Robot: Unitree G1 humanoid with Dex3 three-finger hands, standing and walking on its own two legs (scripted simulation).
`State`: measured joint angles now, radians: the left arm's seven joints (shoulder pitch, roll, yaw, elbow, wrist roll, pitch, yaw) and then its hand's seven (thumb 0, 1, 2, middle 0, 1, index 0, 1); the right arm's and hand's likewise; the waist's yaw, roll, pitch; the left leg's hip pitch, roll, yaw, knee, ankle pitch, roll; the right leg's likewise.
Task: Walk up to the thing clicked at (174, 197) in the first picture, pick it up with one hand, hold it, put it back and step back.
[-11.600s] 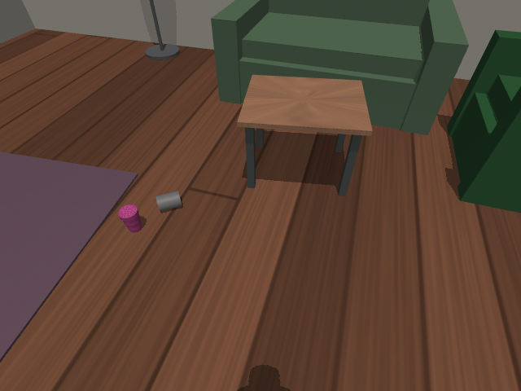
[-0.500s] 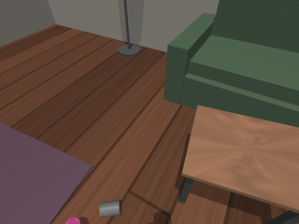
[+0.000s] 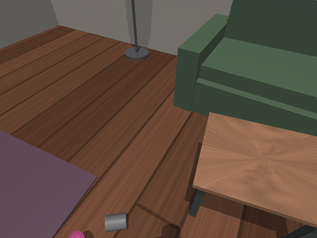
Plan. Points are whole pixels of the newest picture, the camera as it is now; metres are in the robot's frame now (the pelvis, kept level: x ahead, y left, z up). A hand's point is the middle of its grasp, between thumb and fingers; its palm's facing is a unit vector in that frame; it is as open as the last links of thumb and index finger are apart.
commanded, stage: stand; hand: left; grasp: from above
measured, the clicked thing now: (116, 221) +0.40 +0.26 -0.74
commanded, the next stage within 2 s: rise first in 0.76 s
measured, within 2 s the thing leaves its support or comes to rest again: neither
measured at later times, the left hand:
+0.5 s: hand out of the picture +0.07 +0.25 -0.16, palm faces -0.02 -0.94 -0.35, open 7.4 cm
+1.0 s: hand out of the picture +0.12 +0.24 -0.16, palm faces +0.05 -0.94 -0.33, open 7.8 cm
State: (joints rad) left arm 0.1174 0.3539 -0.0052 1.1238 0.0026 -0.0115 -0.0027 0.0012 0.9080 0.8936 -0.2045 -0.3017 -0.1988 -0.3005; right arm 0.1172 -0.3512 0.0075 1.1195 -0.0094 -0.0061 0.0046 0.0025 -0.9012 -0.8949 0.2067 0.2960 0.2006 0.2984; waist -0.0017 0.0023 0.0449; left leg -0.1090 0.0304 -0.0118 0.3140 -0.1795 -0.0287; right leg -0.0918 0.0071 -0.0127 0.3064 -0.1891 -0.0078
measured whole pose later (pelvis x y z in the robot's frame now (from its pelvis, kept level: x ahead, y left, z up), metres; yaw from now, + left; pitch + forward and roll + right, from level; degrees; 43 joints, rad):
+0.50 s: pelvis +0.00 +0.00 +0.00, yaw +0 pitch -2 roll +0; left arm 0.12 0.35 0.00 1.12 0.00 -0.01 0.00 0.00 0.91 0.89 -0.20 -0.30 -0.20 -0.30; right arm 0.12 -0.35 0.01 1.12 -0.01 -0.01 0.00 0.00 -0.90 -0.89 0.21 0.30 0.20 0.30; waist 0.00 0.01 0.05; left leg -0.10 0.03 -0.01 0.30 -0.18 -0.03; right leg -0.09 0.00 -0.01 0.31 -0.19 -0.01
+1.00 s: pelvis -0.01 +0.00 -0.01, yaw +1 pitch +2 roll +0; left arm 0.01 0.32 0.07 1.08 0.00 -0.02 0.00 0.00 0.76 0.90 -0.21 -0.44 -0.20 -0.44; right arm 0.18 -0.32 0.00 0.91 0.04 -0.03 -0.03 0.00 -0.93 -0.90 0.20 0.30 0.20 0.30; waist -0.01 0.01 0.05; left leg -0.27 0.03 -0.03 0.45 -0.22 -0.03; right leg -0.25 0.00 -0.03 0.46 -0.25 -0.01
